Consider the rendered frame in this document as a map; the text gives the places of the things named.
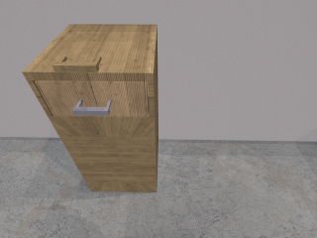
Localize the cabinet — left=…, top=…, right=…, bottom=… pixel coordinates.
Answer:
left=22, top=24, right=159, bottom=192

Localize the handle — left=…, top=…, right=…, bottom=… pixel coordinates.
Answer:
left=72, top=99, right=112, bottom=116
left=53, top=61, right=99, bottom=72

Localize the drawer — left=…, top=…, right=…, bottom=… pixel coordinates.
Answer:
left=35, top=80, right=150, bottom=117

